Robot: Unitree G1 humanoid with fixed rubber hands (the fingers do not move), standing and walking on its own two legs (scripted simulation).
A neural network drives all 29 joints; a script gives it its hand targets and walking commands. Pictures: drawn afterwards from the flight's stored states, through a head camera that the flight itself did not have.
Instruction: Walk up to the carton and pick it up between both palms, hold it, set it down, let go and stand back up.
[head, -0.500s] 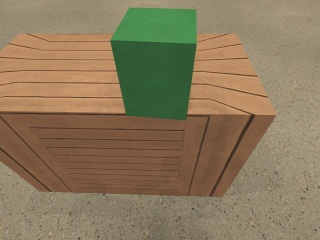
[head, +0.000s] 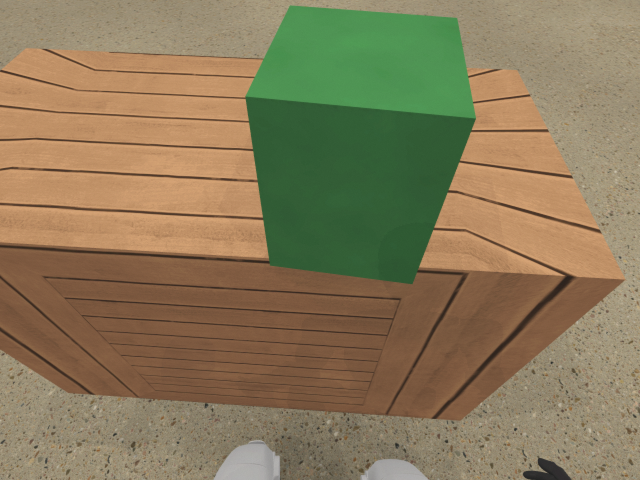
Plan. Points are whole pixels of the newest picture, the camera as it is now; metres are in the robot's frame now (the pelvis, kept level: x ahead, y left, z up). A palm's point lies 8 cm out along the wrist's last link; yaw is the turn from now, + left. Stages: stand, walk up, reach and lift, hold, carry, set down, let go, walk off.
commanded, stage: walk up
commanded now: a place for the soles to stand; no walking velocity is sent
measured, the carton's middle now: (354, 153) +0.47 -0.02 +0.15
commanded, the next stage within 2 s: none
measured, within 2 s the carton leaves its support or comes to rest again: neither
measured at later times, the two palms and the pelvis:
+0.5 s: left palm (88, 465) +0.14 +0.31 -0.10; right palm out of the picture +0.12 -0.27 -0.11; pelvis +0.04 +0.02 +0.02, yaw -2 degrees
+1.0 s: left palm out of the picture +0.12 +0.30 -0.09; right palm out of the picture +0.12 -0.27 -0.08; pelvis +0.04 +0.02 +0.04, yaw -1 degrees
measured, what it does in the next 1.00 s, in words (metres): steps on the spot: right foot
